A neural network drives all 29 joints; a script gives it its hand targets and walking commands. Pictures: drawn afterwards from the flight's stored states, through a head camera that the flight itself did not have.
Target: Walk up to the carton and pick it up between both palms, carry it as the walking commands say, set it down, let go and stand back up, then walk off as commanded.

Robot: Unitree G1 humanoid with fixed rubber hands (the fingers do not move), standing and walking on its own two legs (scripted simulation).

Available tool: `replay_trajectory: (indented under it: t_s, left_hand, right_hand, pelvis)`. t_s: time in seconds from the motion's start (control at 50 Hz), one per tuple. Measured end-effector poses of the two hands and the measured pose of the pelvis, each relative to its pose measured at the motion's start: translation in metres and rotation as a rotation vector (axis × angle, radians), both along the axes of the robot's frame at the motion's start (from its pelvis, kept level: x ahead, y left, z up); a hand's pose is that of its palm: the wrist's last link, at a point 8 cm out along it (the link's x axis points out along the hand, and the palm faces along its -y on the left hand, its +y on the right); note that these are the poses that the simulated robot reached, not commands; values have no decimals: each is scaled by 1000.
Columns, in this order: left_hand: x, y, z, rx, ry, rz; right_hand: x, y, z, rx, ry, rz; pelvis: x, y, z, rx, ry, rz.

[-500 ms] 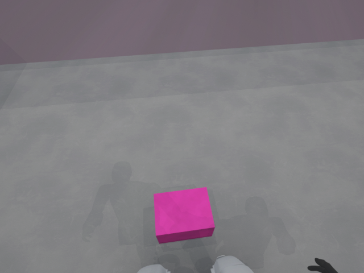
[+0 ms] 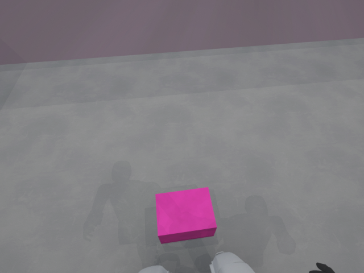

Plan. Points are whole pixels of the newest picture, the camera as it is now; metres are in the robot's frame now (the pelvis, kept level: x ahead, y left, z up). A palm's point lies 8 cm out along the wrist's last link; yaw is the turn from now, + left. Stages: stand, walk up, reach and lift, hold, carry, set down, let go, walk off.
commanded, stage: walk up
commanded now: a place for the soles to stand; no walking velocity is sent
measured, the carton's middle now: (184, 215) +0.44 +0.00 -0.66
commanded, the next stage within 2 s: none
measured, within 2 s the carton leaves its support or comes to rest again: neither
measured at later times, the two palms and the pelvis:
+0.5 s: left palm out of the picture +0.07 +0.32 -0.10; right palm out of the picture +0.07 -0.31 -0.11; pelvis +0.01 -0.01 +0.00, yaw +0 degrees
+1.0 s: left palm out of the picture +0.08 +0.32 -0.10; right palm out of the picture +0.07 -0.31 -0.11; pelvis +0.01 +0.00 +0.00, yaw -1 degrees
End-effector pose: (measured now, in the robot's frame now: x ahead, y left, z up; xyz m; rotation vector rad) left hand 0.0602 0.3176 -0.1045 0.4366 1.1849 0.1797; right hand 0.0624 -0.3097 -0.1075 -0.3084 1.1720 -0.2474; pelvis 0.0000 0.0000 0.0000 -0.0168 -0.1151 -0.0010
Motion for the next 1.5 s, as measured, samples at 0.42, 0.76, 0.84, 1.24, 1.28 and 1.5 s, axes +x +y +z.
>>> replay_trajectory:
  t_s: [0.42, 0.76, 0.84, 1.24, 1.28, 1.5]
  left_hand:
    - [8, 1, 3, 7, 0, 4]
    - [10, 8, -3, -5, -4, 3]
    - [12, 10, 2, -1, -5, 12]
    - [17, 15, 0, -4, -8, 11]
    - [18, 16, 3, 0, -3, 15]
    - [21, 10, -1, 4, -3, 7]
  right_hand:
    - [7, 0, 0, 5, -1, -3]
    - [7, 8, 0, -5, 3, -1]
    - [8, 8, 5, -5, 6, -3]
    - [9, 14, 3, -5, 7, -5]
    - [9, 13, 4, -4, 14, -5]
    - [15, 9, -3, 1, 9, -2]
  pelvis:
    - [6, -1, 1, 2, 5, -3]
    - [8, 9, -1, -7, 1, -2]
    - [10, 9, 3, -6, 7, -5]
    - [14, 15, 2, -4, 0, -5]
    - [15, 14, 3, -2, 10, -6]
    - [18, 9, -2, 4, 10, -8]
